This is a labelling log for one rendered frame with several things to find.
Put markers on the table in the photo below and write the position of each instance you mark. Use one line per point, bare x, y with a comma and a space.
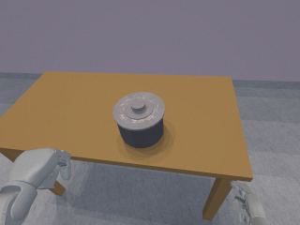
73, 111

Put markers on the knob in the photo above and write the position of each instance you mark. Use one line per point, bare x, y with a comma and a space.
137, 104

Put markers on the lid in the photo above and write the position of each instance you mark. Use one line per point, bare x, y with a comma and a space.
151, 115

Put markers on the right robot hand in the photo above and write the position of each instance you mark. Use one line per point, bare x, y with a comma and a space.
243, 210

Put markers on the robot left forearm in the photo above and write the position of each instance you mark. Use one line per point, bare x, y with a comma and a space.
16, 198

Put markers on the pot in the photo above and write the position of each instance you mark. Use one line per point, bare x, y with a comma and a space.
142, 138

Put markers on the left robot hand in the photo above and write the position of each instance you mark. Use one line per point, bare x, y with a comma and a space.
40, 167

